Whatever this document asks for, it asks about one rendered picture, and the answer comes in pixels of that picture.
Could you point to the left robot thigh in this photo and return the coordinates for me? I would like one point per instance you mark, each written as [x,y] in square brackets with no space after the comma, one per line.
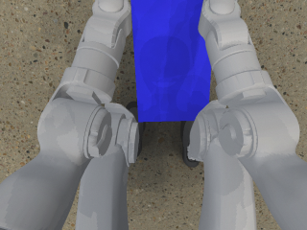
[102,202]

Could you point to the left robot upper arm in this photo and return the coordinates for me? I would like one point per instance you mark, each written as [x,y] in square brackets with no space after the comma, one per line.
[40,195]

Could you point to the right robot shin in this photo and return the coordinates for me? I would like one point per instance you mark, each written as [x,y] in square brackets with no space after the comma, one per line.
[190,149]

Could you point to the right robot upper arm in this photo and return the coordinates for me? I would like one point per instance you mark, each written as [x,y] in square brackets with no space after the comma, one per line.
[263,136]

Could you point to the carton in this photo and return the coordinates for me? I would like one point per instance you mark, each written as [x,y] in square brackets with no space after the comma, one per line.
[172,67]

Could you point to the robot left forearm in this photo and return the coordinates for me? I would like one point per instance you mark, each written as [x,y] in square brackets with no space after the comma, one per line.
[90,78]

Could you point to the robot right forearm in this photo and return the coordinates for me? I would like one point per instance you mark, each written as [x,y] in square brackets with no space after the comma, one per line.
[232,56]

